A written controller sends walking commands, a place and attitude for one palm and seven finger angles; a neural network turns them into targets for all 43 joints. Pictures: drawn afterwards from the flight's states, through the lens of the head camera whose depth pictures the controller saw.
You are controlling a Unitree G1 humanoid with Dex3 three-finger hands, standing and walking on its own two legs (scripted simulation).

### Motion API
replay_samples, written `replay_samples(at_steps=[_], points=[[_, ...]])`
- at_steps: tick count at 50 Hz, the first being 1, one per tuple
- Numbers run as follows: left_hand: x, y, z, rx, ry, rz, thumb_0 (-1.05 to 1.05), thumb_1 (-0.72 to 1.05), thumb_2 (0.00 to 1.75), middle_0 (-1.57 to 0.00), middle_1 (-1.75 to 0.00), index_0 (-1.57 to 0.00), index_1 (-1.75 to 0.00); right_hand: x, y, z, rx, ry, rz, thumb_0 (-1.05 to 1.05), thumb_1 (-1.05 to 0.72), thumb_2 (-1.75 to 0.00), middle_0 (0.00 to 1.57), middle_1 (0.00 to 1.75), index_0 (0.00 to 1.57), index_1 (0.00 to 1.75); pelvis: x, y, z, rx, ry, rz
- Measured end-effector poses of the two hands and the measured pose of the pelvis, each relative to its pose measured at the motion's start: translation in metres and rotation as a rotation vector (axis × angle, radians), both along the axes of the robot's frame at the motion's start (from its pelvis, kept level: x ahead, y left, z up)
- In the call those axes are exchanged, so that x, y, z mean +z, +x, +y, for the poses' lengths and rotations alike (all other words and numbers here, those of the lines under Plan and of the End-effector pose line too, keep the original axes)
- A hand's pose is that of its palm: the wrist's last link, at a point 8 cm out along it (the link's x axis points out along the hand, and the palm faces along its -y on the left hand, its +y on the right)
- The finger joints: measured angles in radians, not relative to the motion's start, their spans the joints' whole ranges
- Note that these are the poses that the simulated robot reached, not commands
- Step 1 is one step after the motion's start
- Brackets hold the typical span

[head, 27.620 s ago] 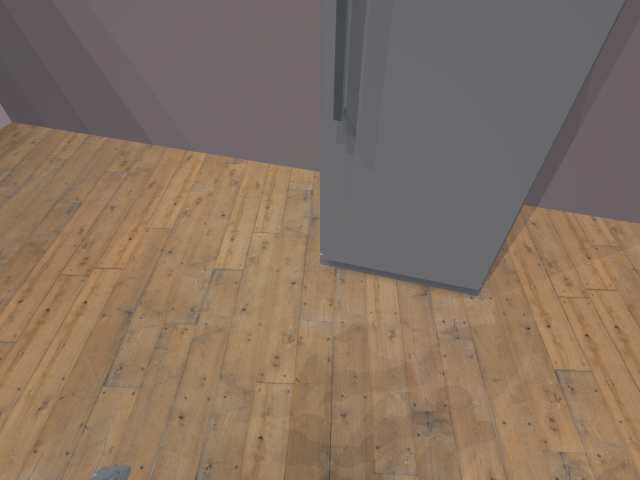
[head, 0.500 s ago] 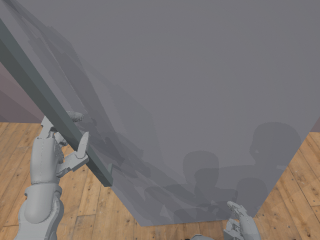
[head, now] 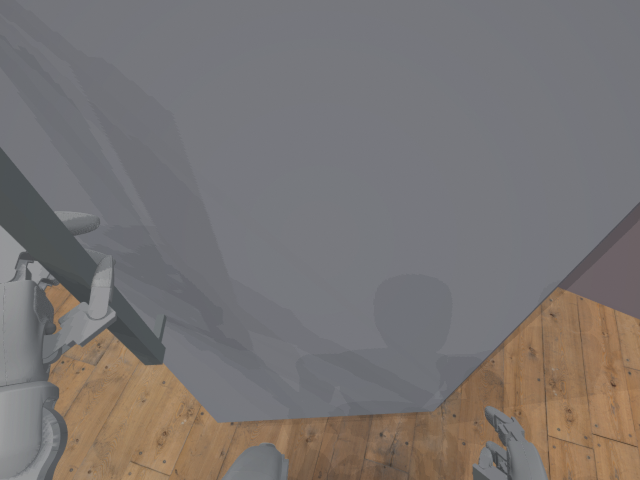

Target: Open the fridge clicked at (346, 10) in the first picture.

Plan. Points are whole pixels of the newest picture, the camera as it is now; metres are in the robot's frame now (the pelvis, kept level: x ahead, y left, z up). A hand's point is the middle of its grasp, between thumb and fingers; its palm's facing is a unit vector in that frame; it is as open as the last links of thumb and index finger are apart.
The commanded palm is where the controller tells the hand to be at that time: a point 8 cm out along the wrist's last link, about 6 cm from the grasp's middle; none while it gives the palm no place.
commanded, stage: walk backward, drawing the door open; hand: left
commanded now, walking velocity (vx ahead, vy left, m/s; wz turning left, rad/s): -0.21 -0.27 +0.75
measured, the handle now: (72, 236) +0.28 +0.24 +0.20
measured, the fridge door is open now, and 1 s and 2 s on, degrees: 31 77 77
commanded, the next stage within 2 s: stop walking and hold the door back in 0.96 s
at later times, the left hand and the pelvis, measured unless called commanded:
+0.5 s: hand out of the picture +0.04 +0.12 +0.16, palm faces +0.71 -0.61 -0.35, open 6.9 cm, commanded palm -0.02 +0.14 +0.17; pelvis -0.10 -0.21 -0.01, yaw +22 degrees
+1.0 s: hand out of the picture -0.09 -0.04 +0.17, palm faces +0.83 -0.46 -0.30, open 6.8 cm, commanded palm -0.15 -0.04 +0.16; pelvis -0.13 -0.37 +0.01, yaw +43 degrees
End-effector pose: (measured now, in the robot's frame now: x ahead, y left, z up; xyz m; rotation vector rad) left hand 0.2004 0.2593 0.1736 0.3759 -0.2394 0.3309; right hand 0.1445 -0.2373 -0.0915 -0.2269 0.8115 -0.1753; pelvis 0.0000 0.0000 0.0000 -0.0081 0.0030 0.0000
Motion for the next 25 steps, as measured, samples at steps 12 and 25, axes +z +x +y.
replay_samples(at_steps=[12, 25], points=[[0.000, -0.094, -0.036, 0.132, -0.023, -0.004, -0.06, 0.62, 0.79, -0.46, -1.40, -0.25, -1.37, 0.029, -0.011, -0.016, 0.235, 0.028, -0.092, 0.01, -0.90, -0.90, 0.21, 0.30, 0.20, 0.30, 0.012, -0.061, -0.078, 0.188, -0.043, -0.073], [0.001, -0.213, -0.122, 0.472, 0.033, 0.008, -0.09, 0.61, 0.81, -0.46, -1.40, -0.21, -1.32, -0.005, -0.010, -0.119, 0.436, 0.047, -0.054, 0.01, -0.90, -0.89, 0.21, 0.30, 0.20, 0.30, -0.006, -0.097, -0.206, 0.387, 0.001, -0.034]])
